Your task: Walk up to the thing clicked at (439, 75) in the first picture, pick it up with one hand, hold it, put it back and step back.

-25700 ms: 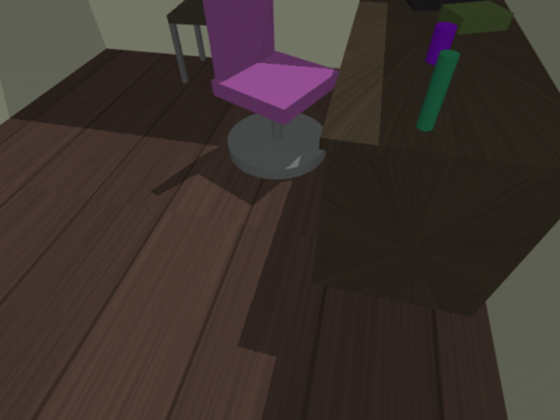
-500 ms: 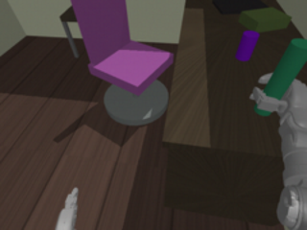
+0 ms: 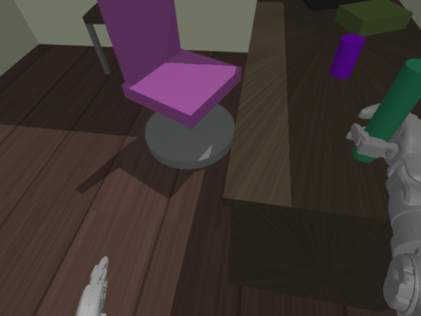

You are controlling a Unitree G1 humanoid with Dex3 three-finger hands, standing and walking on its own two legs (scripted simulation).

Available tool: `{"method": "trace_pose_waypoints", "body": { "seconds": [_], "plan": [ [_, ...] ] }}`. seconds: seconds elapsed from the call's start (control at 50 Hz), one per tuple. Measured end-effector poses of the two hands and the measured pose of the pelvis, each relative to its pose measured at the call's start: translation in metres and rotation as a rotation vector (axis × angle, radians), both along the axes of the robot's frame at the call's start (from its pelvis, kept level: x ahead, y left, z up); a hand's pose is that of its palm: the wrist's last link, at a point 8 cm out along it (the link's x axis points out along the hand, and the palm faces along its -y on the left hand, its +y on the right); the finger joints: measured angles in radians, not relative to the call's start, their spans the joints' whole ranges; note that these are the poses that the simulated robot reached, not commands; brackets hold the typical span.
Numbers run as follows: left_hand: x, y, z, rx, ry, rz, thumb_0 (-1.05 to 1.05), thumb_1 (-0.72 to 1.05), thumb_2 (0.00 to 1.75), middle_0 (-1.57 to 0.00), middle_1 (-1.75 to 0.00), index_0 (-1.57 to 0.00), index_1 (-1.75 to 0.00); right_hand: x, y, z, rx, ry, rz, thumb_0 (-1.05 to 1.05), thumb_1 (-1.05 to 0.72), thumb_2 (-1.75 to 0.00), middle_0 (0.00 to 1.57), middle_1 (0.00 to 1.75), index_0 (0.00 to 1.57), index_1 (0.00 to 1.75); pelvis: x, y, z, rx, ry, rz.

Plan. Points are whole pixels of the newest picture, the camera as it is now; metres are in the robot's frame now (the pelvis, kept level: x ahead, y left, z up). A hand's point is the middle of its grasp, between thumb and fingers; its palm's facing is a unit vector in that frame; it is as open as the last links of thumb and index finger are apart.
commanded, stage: lower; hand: right
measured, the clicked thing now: (388, 117) +0.44 -0.25 +0.16
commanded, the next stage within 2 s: loosen in 1.08 s
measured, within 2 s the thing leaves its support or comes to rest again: rests again in 0.86 s
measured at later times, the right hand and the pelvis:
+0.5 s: hand (355, 152) +0.45 -0.24 +0.06, palm faces +0.21 +0.98 +0.01, open 5.6 cm; pelvis -0.01 -0.01 -0.02, yaw +0 degrees
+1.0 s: hand (348, 156) +0.46 -0.24 +0.03, palm faces +0.22 +0.97 +0.02, open 5.6 cm; pelvis -0.01 -0.01 -0.04, yaw +0 degrees
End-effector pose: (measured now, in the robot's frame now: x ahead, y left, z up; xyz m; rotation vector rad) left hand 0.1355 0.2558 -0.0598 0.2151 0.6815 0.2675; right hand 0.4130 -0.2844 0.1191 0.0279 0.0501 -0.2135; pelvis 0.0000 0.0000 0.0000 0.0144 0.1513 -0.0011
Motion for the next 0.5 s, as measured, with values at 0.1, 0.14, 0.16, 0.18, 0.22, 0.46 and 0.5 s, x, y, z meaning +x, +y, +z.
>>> {"method": "trace_pose_waypoints", "body": {
  "seconds": [0.1, 0.14, 0.16, 0.18, 0.22, 0.46, 0.5],
  "plan": [
    [0.000, 0.000, -0.003, 0.000, 0.008, 0.004, -0.01, -0.55, 0.06, -0.07, -0.05, -0.06, -0.06, 0.000, 0.001, -0.018, 0.001, 0.032, 0.006, -0.02, -0.11, -1.16, 0.98, 1.13, 1.00, 1.16, -0.001, -0.001, -0.003, 0.001, 0.019, 0.004],
    [-0.002, 0.002, -0.002, 0.007, 0.007, 0.007, -0.01, -0.55, 0.06, -0.07, -0.05, -0.06, -0.06, -0.001, 0.001, -0.026, 0.003, 0.039, 0.004, -0.02, -0.11, -1.16, 0.98, 1.13, 1.00, 1.16, -0.003, -0.001, -0.005, 0.001, 0.024, 0.003],
    [-0.002, 0.002, -0.001, 0.012, 0.005, 0.007, -0.01, -0.55, 0.06, -0.07, -0.05, -0.06, -0.06, -0.001, 0.001, -0.030, 0.005, 0.042, 0.003, -0.02, -0.11, -1.16, 0.98, 1.13, 1.00, 1.16, -0.003, -0.001, -0.006, 0.001, 0.026, 0.003],
    [-0.003, 0.003, 0.000, 0.018, 0.003, 0.005, -0.01, -0.55, 0.06, -0.07, -0.05, -0.06, -0.06, -0.001, 0.001, -0.033, 0.006, 0.041, 0.003, -0.02, -0.11, -1.16, 0.98, 1.13, 1.00, 1.16, -0.004, -0.001, -0.006, 0.001, 0.028, 0.004],
    [-0.004, 0.003, 0.001, 0.026, 0.001, 0.001, -0.01, -0.55, 0.06, -0.07, -0.05, -0.06, -0.06, -0.001, 0.001, -0.038, 0.008, 0.036, 0.004, -0.02, -0.11, -1.16, 0.98, 1.13, 1.00, 1.16, -0.005, -0.001, -0.008, 0.001, 0.035, 0.004],
    [-0.011, -0.003, -0.004, 0.046, 0.006, -0.015, -0.01, -0.54, 0.06, -0.07, -0.06, -0.06, -0.06, 0.003, -0.001, -0.055, -0.002, 0.020, -0.001, -0.02, -0.11, -1.16, 0.98, 1.13, 1.00, 1.16, -0.011, -0.005, -0.019, 0.011, 0.076, 0.004],
    [-0.011, -0.004, -0.003, 0.047, -0.003, -0.019, -0.01, -0.54, 0.06, -0.07, -0.06, -0.06, -0.06, 0.004, 0.000, -0.056, -0.004, 0.019, 0.001, -0.02, -0.11, -1.16, 0.98, 1.13, 1.00, 1.16, -0.012, -0.005, -0.020, 0.012, 0.079, 0.003]
  ]
}}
